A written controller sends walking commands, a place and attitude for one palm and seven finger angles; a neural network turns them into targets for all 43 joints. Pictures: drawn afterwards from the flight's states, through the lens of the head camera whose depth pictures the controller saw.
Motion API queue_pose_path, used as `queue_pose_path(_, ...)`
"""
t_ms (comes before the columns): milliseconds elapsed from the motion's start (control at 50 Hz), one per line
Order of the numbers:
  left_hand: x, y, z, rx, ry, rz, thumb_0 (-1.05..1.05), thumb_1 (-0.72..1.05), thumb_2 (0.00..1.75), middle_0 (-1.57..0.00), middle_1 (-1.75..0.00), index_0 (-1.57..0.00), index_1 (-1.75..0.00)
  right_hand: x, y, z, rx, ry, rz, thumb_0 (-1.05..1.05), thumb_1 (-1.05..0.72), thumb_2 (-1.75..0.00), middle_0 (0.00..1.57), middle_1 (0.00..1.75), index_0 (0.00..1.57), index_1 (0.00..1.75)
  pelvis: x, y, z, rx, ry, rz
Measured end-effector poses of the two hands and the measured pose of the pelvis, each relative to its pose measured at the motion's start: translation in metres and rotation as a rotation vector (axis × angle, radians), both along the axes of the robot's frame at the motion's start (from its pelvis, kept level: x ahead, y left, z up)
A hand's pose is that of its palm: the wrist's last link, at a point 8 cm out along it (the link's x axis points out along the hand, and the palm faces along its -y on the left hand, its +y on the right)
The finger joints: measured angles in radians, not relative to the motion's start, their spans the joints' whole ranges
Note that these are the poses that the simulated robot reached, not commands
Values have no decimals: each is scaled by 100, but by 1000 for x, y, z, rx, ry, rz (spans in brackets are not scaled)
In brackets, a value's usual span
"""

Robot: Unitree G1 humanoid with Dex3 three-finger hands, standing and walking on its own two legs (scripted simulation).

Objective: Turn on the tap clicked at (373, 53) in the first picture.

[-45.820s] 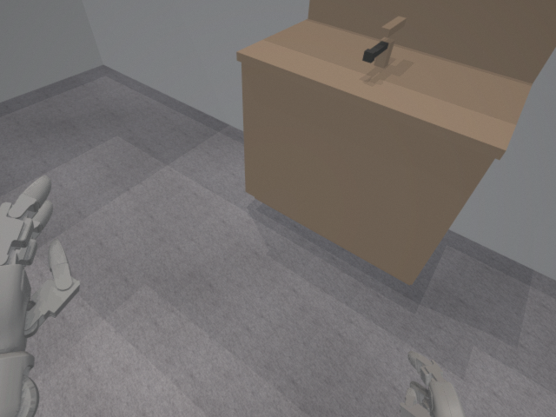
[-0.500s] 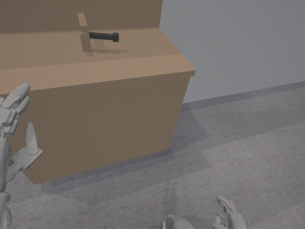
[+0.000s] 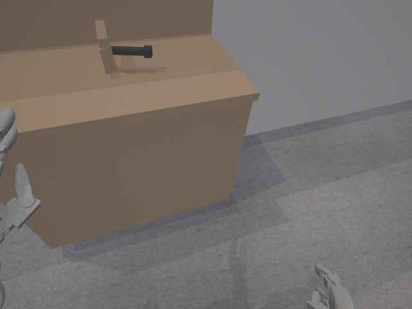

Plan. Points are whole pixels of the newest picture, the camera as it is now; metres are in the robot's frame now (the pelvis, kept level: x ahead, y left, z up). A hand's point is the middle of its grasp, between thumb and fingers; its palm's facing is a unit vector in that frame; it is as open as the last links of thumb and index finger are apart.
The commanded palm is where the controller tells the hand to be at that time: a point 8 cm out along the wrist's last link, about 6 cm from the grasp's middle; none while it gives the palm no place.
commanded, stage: stop stepping back and stand still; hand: left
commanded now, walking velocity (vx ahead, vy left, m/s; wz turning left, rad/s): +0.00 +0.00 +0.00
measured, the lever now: (148, 51) +0.82 +0.23 +0.08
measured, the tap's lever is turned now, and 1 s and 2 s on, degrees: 73 73 73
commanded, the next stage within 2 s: stand and check the lever's angle in 0.52 s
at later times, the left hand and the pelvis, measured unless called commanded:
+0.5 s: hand (37, 189) +0.23 +0.25 +0.18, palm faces +0.42 -0.84 -0.35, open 7.4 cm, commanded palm +0.18 +0.29 +0.19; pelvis +0.03 +0.01 +0.02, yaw +1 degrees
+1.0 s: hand (35, 200) +0.22 +0.26 +0.16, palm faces +0.39 -0.85 -0.34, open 7.4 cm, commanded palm +0.17 +0.30 +0.19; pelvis +0.01 +0.02 +0.02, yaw +0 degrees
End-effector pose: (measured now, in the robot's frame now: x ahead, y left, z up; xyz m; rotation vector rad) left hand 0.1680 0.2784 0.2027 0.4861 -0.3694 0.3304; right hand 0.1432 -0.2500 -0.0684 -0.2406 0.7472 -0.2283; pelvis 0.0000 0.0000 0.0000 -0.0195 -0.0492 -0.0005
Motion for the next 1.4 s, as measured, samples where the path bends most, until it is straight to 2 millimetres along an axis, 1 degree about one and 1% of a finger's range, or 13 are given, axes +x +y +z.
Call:
queue_pose_path(40,5,6,1,2,10,53,1,89,90,-21,-31,-21,-30,10,5,1,28,-24,17,1,-91,-90,20,30,19,30,4,-3,3,6,7,12)
queue_pose_path(100,9,9,-6,-30,54,102,1,89,90,-21,-30,-21,-30,23,13,-2,67,-31,64,1,-91,-90,20,30,19,30,10,-6,6,-12,7,33)
queue_pose_path(220,12,-5,-30,-145,139,66,1,89,90,-20,-30,-21,-30,43,25,3,69,-20,112,1,-91,-90,21,30,20,30,19,-4,10,-9,19,39)
queue_pose_path(280,14,-4,-27,-131,144,53,1,89,90,-21,-30,-21,-30,52,29,9,55,-27,121,1,-91,-90,21,30,20,30,23,-1,13,0,18,30)
queue_pose_path(380,20,8,-9,-65,103,67,1,89,90,-21,-31,-21,-30,65,36,15,58,-52,128,1,-91,-90,21,30,20,30,24,2,15,-2,16,25)
queue_pose_path(440,23,14,-7,-67,91,78,1,89,90,-21,-30,-21,-30,69,38,18,67,-68,127,1,-91,-90,21,30,20,30,25,4,15,-3,17,20)
queue_pose_path(520,25,14,-16,-108,117,74,1,89,90,-20,-30,-21,-30,68,39,21,67,-76,120,1,-91,-90,21,30,20,30,26,7,16,-3,20,14)
queue_pose_path(620,25,11,-28,-145,154,55,1,89,90,-21,-30,-21,-30,58,37,22,48,-58,109,1,-91,-90,21,30,20,30,24,9,17,-4,21,11)
queue_pose_path(820,18,18,-13,-101,104,56,1,89,90,-21,-30,-21,-30,37,37,15,39,-11,91,1,-91,-90,21,30,20,30,17,14,18,-5,21,10)
queue_pose_path(960,16,20,-23,-121,142,66,1,89,90,-21,-30,-21,-30,30,40,11,52,-3,84,1,-91,-90,21,30,20,30,14,16,18,-4,25,7)
queue_pose_path(1060,16,20,-27,-132,153,65,1,89,90,-21,-30,-21,-30,29,42,12,48,-4,88,1,-91,-90,21,30,20,30,13,16,18,-5,24,7)
queue_pose_path(1260,13,22,-18,-115,117,63,1,89,90,-21,-30,-21,-30,37,43,17,40,-28,97,1,-91,-90,21,30,20,30,13,18,18,-6,24,9)
queue_pose_path(1400,14,25,-23,-130,136,78,1,89,90,-21,-30,-21,-30,42,44,18,42,-37,102,1,-91,-90,21,30,20,30,15,19,19,-6,25,10)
